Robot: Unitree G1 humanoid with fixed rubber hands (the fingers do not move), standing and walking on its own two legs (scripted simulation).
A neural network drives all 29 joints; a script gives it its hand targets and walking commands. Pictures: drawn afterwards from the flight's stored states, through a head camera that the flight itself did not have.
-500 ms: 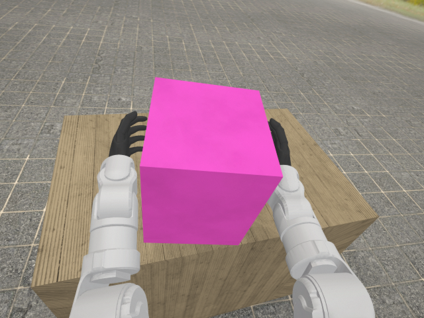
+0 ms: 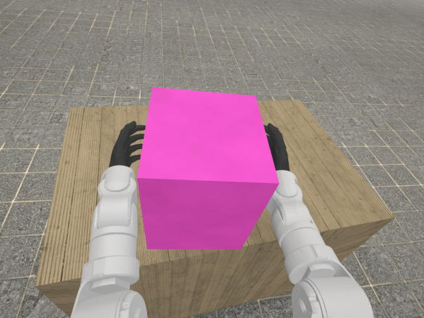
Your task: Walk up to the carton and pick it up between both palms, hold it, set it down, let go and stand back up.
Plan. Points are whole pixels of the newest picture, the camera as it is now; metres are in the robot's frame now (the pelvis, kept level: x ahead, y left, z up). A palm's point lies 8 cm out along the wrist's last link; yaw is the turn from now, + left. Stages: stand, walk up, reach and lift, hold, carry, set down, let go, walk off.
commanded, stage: set down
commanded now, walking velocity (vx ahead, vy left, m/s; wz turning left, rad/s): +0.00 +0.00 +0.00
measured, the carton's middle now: (200, 174) +0.38 +0.05 +0.07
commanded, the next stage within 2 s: none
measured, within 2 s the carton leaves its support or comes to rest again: neither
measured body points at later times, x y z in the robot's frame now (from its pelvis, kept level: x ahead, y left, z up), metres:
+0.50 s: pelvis +0.01 +0.00 +0.00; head +0.03 +0.03 +0.45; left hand +0.39 +0.20 +0.06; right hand +0.42 -0.09 +0.09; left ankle +0.04 +0.12 -0.75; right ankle -0.05 -0.12 -0.75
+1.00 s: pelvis +0.01 +0.00 +0.00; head +0.06 +0.03 +0.45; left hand +0.39 +0.21 +0.03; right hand +0.43 -0.08 +0.06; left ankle +0.04 +0.12 -0.75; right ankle -0.05 -0.12 -0.75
